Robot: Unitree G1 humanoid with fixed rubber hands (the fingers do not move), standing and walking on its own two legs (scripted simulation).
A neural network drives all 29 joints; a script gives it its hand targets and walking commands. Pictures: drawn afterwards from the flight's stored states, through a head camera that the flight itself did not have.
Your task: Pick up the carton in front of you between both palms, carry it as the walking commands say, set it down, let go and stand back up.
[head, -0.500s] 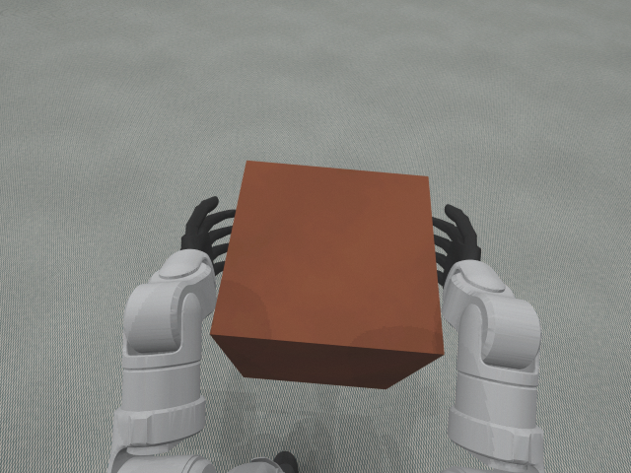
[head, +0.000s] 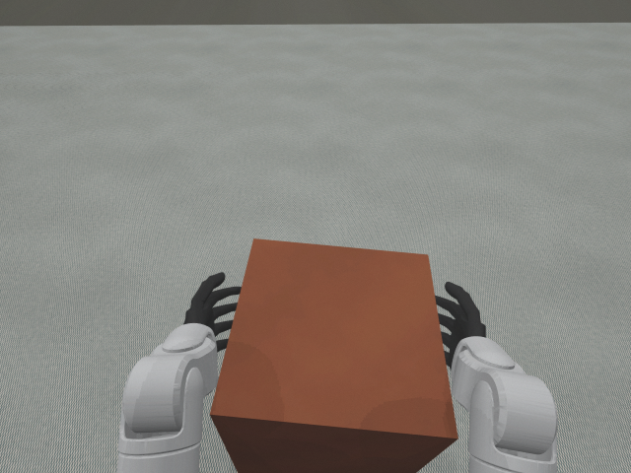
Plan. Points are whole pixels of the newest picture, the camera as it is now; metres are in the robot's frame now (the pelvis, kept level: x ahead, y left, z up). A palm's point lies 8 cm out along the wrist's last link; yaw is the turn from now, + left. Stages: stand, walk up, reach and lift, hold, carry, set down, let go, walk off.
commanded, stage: carry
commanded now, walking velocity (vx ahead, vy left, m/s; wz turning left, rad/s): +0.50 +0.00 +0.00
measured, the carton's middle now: (328, 370) +0.26 +0.00 +0.03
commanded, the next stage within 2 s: none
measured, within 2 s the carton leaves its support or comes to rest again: neither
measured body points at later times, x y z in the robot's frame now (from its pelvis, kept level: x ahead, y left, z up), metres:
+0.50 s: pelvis +0.33 +0.03 +0.00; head +0.31 +0.04 +0.45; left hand +0.59 +0.18 +0.08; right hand +0.58 -0.13 +0.09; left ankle +0.41 +0.12 -0.72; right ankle +0.12 -0.08 -0.65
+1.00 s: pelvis +0.62 -0.02 +0.01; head +0.63 -0.04 +0.46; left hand +0.88 +0.13 +0.09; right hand +0.89 -0.17 +0.08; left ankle +0.50 +0.11 -0.67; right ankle +0.70 -0.10 -0.72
